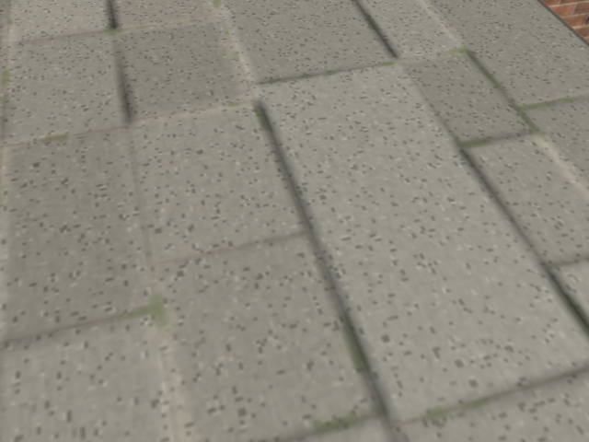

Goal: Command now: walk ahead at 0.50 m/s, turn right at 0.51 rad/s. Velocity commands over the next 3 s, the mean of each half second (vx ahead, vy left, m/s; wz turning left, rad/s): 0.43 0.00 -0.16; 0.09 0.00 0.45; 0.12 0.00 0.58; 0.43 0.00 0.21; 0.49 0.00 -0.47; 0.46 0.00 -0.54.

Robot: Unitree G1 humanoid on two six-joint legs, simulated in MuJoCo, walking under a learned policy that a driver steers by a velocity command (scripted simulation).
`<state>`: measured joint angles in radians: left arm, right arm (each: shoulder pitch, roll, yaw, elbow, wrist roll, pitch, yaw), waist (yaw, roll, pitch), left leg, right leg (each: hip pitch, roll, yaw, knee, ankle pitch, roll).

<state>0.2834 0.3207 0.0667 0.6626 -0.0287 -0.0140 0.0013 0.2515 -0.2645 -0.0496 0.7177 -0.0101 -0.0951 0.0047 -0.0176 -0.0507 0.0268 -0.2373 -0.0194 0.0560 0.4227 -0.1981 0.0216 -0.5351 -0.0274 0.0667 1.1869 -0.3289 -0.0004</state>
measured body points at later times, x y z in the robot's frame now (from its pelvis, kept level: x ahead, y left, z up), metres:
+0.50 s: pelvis +0.24 -0.07 +0.00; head +0.28 -0.09 +0.45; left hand +0.41 +0.18 -0.09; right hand +0.30 -0.36 -0.13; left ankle +0.23 +0.10 -0.66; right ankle +0.28 -0.16 -0.74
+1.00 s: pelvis +0.34 -0.04 +0.00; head +0.39 -0.01 +0.44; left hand +0.45 +0.27 -0.12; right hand +0.55 -0.29 -0.09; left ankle +0.38 +0.06 -0.74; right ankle +0.35 -0.19 -0.67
